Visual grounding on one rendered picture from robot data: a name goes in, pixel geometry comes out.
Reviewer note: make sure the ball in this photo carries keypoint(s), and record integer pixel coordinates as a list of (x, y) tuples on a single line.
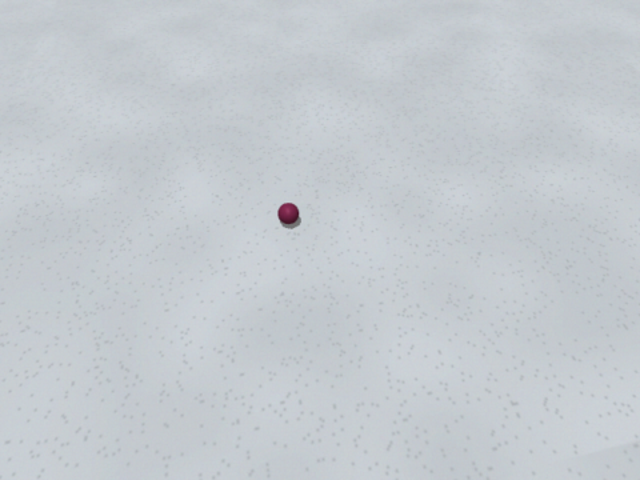
[(288, 213)]

